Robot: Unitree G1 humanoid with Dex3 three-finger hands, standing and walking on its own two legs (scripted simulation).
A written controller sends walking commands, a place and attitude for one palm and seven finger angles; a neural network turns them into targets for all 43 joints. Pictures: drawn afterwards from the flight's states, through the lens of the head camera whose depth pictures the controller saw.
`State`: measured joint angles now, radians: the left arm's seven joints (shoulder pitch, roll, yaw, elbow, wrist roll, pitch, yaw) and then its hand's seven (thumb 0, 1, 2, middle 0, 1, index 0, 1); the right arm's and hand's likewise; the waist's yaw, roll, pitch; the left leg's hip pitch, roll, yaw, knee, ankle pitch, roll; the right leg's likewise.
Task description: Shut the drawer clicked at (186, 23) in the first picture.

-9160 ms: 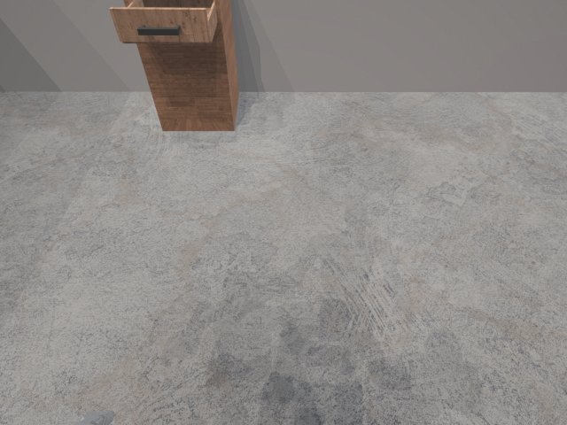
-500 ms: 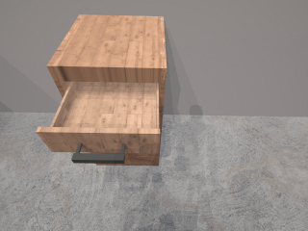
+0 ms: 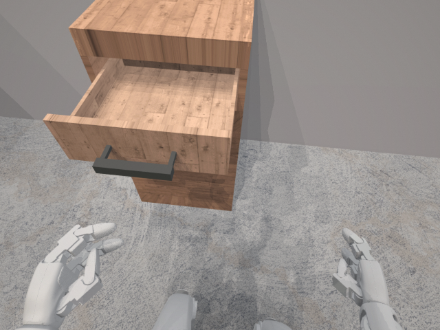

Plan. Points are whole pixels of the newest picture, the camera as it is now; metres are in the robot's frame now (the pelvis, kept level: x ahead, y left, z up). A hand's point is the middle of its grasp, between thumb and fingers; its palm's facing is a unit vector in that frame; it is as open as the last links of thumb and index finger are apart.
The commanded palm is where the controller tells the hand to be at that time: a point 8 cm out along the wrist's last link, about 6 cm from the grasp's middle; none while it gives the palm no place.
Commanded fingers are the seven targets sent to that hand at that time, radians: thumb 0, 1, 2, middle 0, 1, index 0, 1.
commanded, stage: raise the hand and make a fist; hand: left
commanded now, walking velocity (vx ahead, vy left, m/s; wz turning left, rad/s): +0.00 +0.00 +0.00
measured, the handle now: (137, 161) +0.43 +0.24 +0.02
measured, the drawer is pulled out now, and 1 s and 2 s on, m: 0.24 0.24 0.24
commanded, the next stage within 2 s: bring the fist close to the handle in 1.38 s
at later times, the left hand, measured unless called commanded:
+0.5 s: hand (106, 249) +0.21 +0.20 +0.08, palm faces -0.02 -1.00 -0.03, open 3.3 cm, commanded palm +0.19 +0.26 +0.09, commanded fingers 0.00 0.90 0.90 -1.24 -1.43 -1.24 -1.43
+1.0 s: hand (107, 237) +0.22 +0.19 +0.12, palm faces +0.00 -1.00 -0.04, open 3.3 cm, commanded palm +0.19 +0.25 +0.12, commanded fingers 0.00 0.90 0.90 -1.40 -1.60 -1.40 -1.60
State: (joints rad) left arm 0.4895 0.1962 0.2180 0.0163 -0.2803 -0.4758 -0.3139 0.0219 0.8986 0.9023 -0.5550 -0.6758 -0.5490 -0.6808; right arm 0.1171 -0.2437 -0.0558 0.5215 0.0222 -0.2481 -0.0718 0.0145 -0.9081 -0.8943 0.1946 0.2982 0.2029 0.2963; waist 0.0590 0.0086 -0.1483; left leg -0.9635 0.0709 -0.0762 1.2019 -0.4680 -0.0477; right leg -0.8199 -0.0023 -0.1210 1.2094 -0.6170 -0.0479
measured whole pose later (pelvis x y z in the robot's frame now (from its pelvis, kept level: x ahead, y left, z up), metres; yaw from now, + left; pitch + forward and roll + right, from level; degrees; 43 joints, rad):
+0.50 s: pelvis +0.01 +0.03 +0.03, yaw -1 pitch +13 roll -2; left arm 0.51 0.18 0.13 -0.09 -0.26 -0.41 -0.23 0.02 0.90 0.90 -1.05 -1.22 -1.04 -1.22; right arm 0.27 -0.25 -0.05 0.60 0.03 -0.24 -0.06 0.02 -0.91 -0.89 0.20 0.30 0.20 0.30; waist -0.02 0.04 -0.12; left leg -0.86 0.05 -0.01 1.07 -0.43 -0.01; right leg -0.73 -0.02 -0.06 1.06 -0.54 0.01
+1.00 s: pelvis +0.02 +0.04 +0.04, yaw +0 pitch +10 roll -3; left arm 0.54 0.18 0.03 -0.28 -0.18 -0.27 -0.12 0.02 0.90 0.90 -1.39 -1.59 -1.39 -1.59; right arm 0.24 -0.20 0.04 0.46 0.02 -0.13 -0.03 0.02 -0.90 -0.89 0.20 0.30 0.21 0.30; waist 0.00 0.05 -0.13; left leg -0.77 0.05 -0.03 1.03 -0.44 0.00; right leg -0.61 -0.03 -0.08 0.99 -0.54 0.02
